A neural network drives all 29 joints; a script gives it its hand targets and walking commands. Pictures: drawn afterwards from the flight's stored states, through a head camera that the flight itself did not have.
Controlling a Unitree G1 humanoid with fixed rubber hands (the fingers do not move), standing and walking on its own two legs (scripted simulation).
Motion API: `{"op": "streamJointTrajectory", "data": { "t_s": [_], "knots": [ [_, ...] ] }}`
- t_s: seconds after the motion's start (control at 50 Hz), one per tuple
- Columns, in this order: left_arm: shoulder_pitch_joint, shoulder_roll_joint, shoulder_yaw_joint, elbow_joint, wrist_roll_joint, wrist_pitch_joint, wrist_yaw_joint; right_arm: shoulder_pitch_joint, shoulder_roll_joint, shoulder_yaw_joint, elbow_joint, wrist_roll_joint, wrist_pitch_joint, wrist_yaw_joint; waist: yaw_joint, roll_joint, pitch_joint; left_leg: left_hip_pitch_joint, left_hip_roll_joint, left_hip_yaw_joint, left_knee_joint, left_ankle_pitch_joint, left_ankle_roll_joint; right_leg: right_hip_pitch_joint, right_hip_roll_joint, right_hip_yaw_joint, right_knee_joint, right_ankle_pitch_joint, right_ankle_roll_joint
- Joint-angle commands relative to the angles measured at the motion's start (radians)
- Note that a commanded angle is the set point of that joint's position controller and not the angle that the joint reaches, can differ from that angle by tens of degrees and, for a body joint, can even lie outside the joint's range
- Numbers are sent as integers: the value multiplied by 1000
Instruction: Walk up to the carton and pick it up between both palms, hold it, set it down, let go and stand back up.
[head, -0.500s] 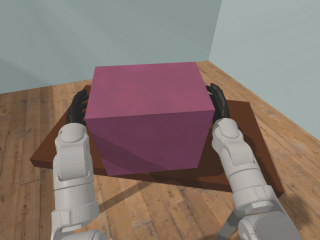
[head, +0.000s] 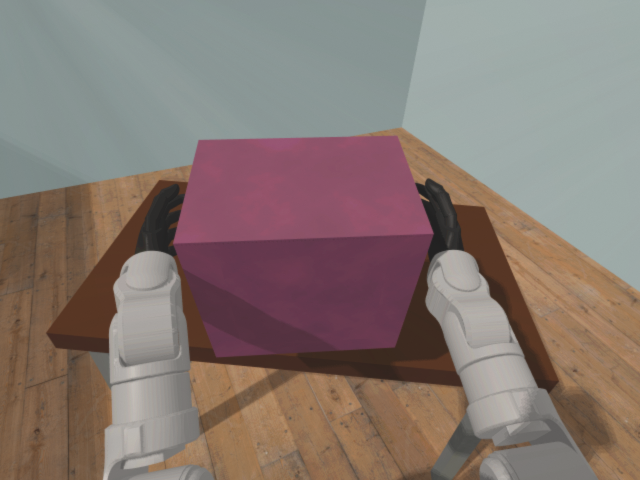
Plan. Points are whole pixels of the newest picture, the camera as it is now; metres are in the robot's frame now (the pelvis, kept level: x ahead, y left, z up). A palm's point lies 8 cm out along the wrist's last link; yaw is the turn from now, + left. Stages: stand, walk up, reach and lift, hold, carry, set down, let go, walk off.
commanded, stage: hold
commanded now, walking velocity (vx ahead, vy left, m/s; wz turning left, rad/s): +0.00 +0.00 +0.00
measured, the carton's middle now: (303, 250) +0.38 +0.00 +0.13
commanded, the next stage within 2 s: none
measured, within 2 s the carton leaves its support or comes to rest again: neither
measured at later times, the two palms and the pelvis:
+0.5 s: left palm (151, 252) +0.35 +0.17 +0.17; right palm (435, 238) +0.35 -0.16 +0.17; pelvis -0.01 +0.00 +0.00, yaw +1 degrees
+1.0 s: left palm (142, 259) +0.34 +0.18 +0.17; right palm (426, 237) +0.35 -0.15 +0.17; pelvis +0.00 -0.01 +0.00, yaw +0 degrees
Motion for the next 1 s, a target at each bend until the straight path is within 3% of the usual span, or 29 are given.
{"op": "streamJointTrajectory", "data": {
  "t_s": [0.0,0.08,0.32,0.44,0.54,0.64,0.7,0.78,0.84,0.86,0.88,0.9,0.98],
  "knots": [
    [-602,-350,-379,-101,-154,-81,-144,-671,416,323,-244,40,-60,179,29,62,-337,70,-32,32,-39,224,-9,8,30,-35,-29,133,31],
    [-641,-356,-356,-53,-149,-80,-151,-686,422,265,-172,-1,-64,190,24,47,-323,35,-26,40,-72,88,8,-17,23,-36,-43,11,26],
    [-684,-369,-392,-52,-171,-101,-152,-699,414,218,-143,-28,-94,185,-29,98,-409,54,-30,36,-42,123,-12,3,18,-40,-33,58,29],
    [-615,-367,-394,-80,-159,-102,-145,-658,418,264,-164,7,-95,181,-12,98,-408,83,-34,31,-18,249,-24,34,27,-39,-23,163,32],
    [-604,-356,-355,-52,-137,-96,-154,-672,423,291,-181,18,-84,174,16,66,-354,50,-40,35,-40,206,-5,41,21,-33,-26,156,41],
    [-610,-357,-356,-72,-138,-99,-152,-686,439,312,-209,31,-87,175,32,54,-374,72,-40,38,-31,251,-2,44,27,-31,-23,190,40],
    [-608,-366,-393,-110,-161,-105,-145,-688,438,336,-257,48,-90,165,20,63,-423,104,-43,32,-6,320,-16,58,34,-29,-13,249,41],
    [-614,-355,-372,-80,-149,-93,-152,-644,431,299,-190,16,-70,167,11,55,-335,65,-41,38,-44,196,-6,23,23,-30,-32,147,38],
    [-611,-347,-372,-83,-149,-86,-164,-636,425,280,-184,10,-71,167,-4,61,-340,51,-41,42,-51,164,-2,36,17,-30,-30,140,38],
    [-562,-344,-344,-114,-132,-67,-152,-677,393,303,-184,53,-69,180,56,128,-341,51,-23,49,-51,193,-14,2,21,-30,-32,89,8],
    [-585,-350,-364,-131,-139,-54,-149,-669,391,290,-188,46,-71,183,22,105,-349,61,-25,53,-44,208,-16,0,28,-35,-33,74,13],
    [-584,-348,-367,-136,-140,-49,-150,-680,395,288,-199,47,-73,185,30,118,-357,68,-26,52,-37,224,-17,2,26,-37,-34,80,11],
    [-603,-340,-404,-149,-180,-58,-152,-700,398,277,-245,41,-75,179,-5,94,-414,86,-30,49,-19,243,-22,8,29,-42,-29,127,22]
  ]
}}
